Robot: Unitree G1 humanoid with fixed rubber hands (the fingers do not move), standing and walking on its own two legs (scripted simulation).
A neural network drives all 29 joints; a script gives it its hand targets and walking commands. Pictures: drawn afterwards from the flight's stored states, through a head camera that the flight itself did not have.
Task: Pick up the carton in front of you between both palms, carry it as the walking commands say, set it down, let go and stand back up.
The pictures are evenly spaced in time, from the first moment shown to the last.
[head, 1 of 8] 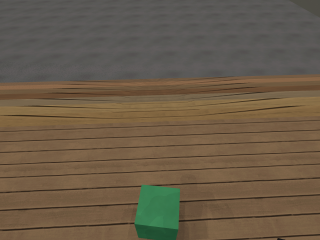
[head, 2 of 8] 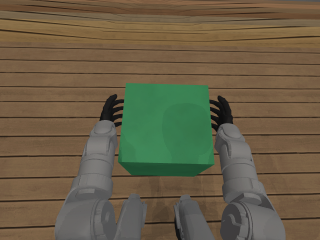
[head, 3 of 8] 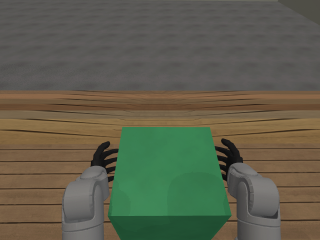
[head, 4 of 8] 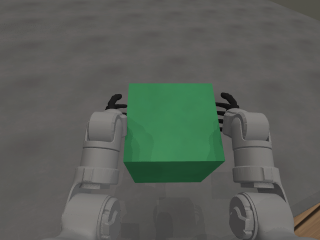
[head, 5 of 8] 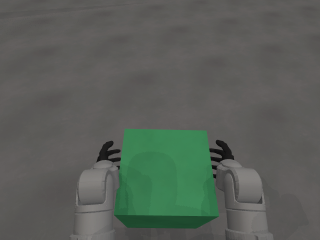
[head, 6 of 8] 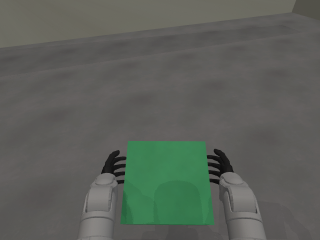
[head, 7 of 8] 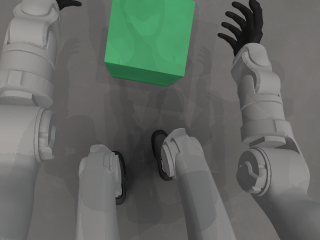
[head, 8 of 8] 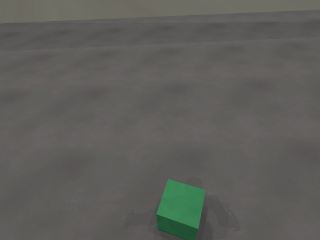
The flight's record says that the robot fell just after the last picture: no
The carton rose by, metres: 0.68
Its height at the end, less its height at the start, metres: -0.98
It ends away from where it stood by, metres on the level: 6.41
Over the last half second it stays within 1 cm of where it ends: yes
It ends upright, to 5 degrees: yes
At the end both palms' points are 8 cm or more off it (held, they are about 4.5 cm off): yes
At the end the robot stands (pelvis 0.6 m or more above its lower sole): yes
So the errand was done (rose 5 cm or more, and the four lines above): yes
